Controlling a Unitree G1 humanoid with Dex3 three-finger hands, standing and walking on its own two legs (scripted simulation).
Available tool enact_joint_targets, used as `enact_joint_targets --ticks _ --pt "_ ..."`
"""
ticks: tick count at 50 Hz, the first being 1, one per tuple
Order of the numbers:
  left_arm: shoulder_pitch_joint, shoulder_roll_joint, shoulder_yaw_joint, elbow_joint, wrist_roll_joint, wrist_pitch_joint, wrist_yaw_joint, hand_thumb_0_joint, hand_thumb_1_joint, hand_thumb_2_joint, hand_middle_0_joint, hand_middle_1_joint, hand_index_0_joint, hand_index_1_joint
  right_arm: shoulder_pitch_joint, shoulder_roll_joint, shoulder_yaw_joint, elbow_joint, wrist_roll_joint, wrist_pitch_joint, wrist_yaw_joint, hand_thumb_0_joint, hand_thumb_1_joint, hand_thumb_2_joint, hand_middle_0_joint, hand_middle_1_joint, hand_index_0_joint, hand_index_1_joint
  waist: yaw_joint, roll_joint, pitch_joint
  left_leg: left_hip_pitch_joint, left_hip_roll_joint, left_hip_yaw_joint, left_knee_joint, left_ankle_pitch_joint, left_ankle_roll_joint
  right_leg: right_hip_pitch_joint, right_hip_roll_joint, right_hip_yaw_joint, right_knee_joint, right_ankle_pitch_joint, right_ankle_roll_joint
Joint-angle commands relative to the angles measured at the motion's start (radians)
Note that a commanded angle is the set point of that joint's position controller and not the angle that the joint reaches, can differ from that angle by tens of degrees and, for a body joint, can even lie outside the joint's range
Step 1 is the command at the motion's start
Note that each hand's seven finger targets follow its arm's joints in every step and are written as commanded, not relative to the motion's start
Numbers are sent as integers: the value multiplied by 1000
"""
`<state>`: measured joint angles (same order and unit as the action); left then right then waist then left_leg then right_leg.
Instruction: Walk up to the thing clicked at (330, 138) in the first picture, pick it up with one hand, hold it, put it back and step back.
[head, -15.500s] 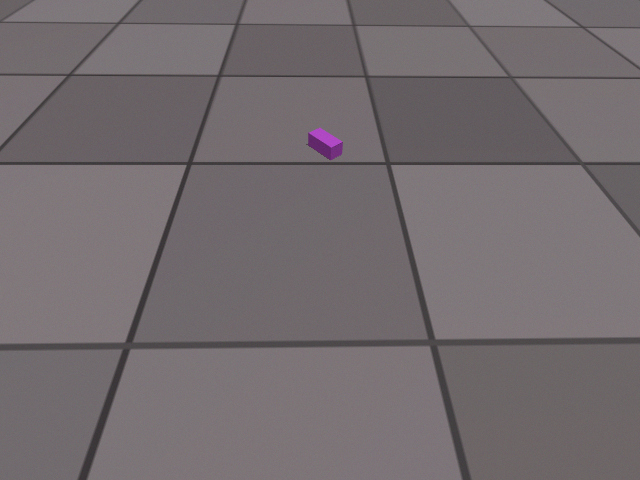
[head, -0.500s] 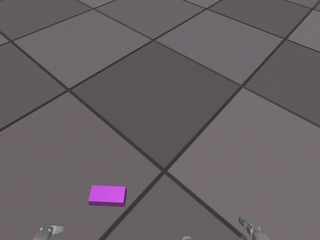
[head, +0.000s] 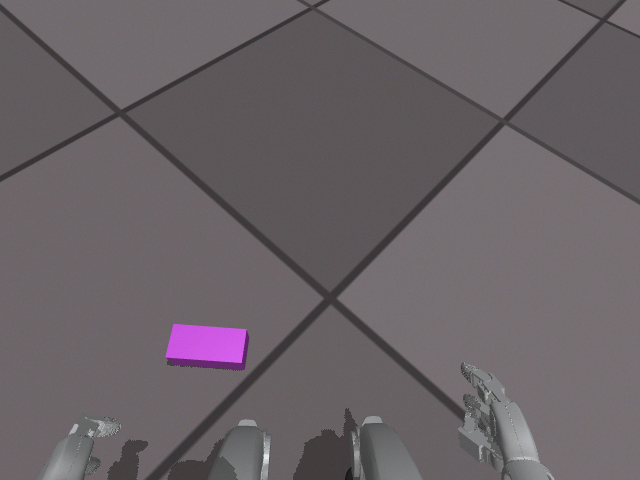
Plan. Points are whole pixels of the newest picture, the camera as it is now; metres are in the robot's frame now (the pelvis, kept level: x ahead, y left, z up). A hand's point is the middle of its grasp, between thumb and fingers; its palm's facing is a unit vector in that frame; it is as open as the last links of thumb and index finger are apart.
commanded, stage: rise first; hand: left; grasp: from above
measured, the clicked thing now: (209, 347) +0.44 +0.25 -0.60
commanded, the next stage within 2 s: approach in 1.82 s
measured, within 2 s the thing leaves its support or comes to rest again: neither
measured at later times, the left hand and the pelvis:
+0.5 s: hand (148, 404) +0.27 +0.29 -0.34, palm faces -0.48 -0.36 -0.80, open 14.0 cm; pelvis -0.07 -0.01 -0.21, yaw -2 degrees
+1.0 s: hand (159, 381) +0.33 +0.31 -0.44, palm faces -0.49 -0.10 -0.86, open 14.2 cm; pelvis -0.08 +0.01 -0.29, yaw -4 degrees
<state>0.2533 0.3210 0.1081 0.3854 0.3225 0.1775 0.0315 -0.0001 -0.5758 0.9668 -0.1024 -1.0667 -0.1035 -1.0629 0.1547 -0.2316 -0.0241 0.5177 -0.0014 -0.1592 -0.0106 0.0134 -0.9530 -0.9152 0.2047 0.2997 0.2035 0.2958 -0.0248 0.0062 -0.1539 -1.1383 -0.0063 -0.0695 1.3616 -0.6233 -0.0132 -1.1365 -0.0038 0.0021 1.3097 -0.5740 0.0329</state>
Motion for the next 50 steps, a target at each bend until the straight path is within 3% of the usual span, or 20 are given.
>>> enact_joint_targets --ticks 1,4,6,10,11,12,17,19,22,24,25,27,29,30,35,37,38,40,44,50 --pt "-83 199 73 -62 73 -83 23 0 -579 958 -89 -1068 -94 -1059 -7 -174 -76 -96 3 -54 8 0 -940 -910 201 300 200 300 -5 80 -286 88 4 14 -73 339 11 6 16 -36 17 232 -64" --pt "-182 258 94 -1 146 -145 30 0 -581 968 -94 -1055 -97 -1050 -13 -191 -82 -74 3 -60 19 0 -942 -910 201 300 200 300 -7 91 -343 0 -4 13 23 316 12 -92 16 -32 116 217 -64" --pt "-267 275 79 35 192 -197 34 0 -572 967 -98 -1057 -102 -1051 -19 -192 -85 -57 1 -65 27 0 -941 -909 201 300 200 300 -17 79 -392 -82 -15 31 109 292 22 -143 18 -23 169 222 -61" --pt "-352 360 123 66 253 -290 44 0 -585 966 -110 -1071 -116 -1063 -19 -214 -97 -26 1 -69 37 0 -962 -916 201 300 200 300 18 105 -494 -167 -20 38 208 284 22 -227 16 -17 274 218 -63" --pt "-374 387 133 73 276 -304 47 0 -581 972 -108 -1073 -114 -1066 -18 -221 -103 -21 1 -67 38 0 -960 -916 201 300 200 300 21 122 -523 -175 -21 39 232 285 21 -249 18 -19 296 216 -63" --pt "-382 378 114 107 295 -314 46 0 -589 975 -115 -1067 -119 -1062 -15 -223 -107 -12 1 -62 39 0 -967 -918 201 300 200 300 15 103 -531 -192 -21 45 257 288 23 -259 19 -22 306 221 -61" --pt "-606 463 137 215 396 -366 66 0 -566 980 -96 -1083 -107 -1072 22 -226 -109 47 -6 -37 52 0 -948 -914 200 300 200 300 -1 33 -604 -378 -28 67 406 222 37 -288 19 -21 385 197 -50" --pt "-666 525 166 257 440 -386 75 0 -550 984 -87 -1087 -100 -1074 26 -239 -114 61 -10 -26 55 0 -933 -910 201 300 200 300 17 27 -626 -418 -26 69 437 187 37 -321 18 -28 419 154 -49" --pt "-773 552 154 300 498 -417 81 0 -606 1011 -104 -1076 -109 -1072 48 -248 -115 84 -14 -10 59 0 -977 -921 201 299 200 299 9 47 -658 -459 -27 68 478 148 37 -369 19 -41 466 111 -50" --pt "-838 611 177 319 530 -435 89 0 -597 1013 -100 -1074 -106 -1069 61 -254 -115 96 -15 2 61 0 -968 -919 201 299 200 299 13 39 -687 -477 -29 71 502 138 40 -375 19 -46 483 96 -48" --pt "-857 584 156 336 545 -441 89 0 -611 1025 -104 -1074 -106 -1072 68 -252 -112 105 -18 7 63 0 -987 -925 201 299 200 299 6 67 -669 -477 -28 69 507 129 36 -420 19 -52 501 83 -51" --pt "-919 639 172 369 573 -459 96 0 -588 1023 -89 -1065 -93 -1061 74 -264 -111 115 -20 18 65 0 -955 -916 201 299 200 299 4 78 -656 -493 -29 64 524 89 37 -474 20 -65 526 41 -53" --pt "-954 650 162 427 604 -474 100 0 -585 1035 -83 -1041 -83 -1043 79 -264 -105 120 -23 32 68 0 -943 -913 201 299 200 299 -20 70 -619 -549 -32 60 540 35 42 -511 25 -76 545 -7 -53" --pt "-954 656 164 462 617 -483 102 0 -573 1041 -76 -1034 -74 -1036 81 -262 -100 128 -24 38 70 0 -926 -909 200 299 200 299 -16 64 -591 -572 -35 60 550 17 44 -528 25 -79 553 -25 -53" --pt "-1057 657 116 536 676 -537 118 0 -523 1038 -52 -996 -52 -996 81 -268 -83 138 -37 62 85 0 -884 -896 200 299 200 299 -49 109 -522 -619 -39 32 568 -88 46 -653 28 -101 606 -106 -56" --pt "-1087 700 137 565 705 -560 140 0 -536 1051 -52 -971 -44 -978 88 -273 -77 149 -46 70 91 0 -881 -895 200 300 200 300 -44 142 -529 -598 -41 24 578 -76 41 -678 27 -109 631 -93 -60" --pt "-1105 685 118 573 721 -571 150 0 -535 1047 -51 -970 -45 -975 94 -275 -74 152 -50 74 95 0 -886 -896 200 300 200 300 -51 169 -517 -592 -41 18 583 -72 37 -708 26 -114 647 -84 -63" --pt "-1122 705 126 605 753 -588 178 0 -542 1051 -51 -956 -41 -965 95 -280 -68 160 -59 83 104 0 -885 -896 200 300 200 300 -48 197 -523 -571 -44 13 597 -43 33 -737 23 -119 672 -59 -67" --pt "-1193 720 115 665 825 -603 245 0 -540 1046 -54 -947 -43 -956 89 -287 -60 172 -77 104 113 0 -888 -897 200 300 200 300 -78 214 -519 -596 -51 23 645 -28 35 -780 22 -122 696 -41 -67" --pt "-1273 732 97 733 900 -598 314 0 -532 1029 -57 -944 -49 -951 101 -296 -61 194 -102 126 125 0 -890 -897 200 300 200 300 -95 253 -560 -570 -54 19 677 23 29 -814 16 -127 736 4 -66"
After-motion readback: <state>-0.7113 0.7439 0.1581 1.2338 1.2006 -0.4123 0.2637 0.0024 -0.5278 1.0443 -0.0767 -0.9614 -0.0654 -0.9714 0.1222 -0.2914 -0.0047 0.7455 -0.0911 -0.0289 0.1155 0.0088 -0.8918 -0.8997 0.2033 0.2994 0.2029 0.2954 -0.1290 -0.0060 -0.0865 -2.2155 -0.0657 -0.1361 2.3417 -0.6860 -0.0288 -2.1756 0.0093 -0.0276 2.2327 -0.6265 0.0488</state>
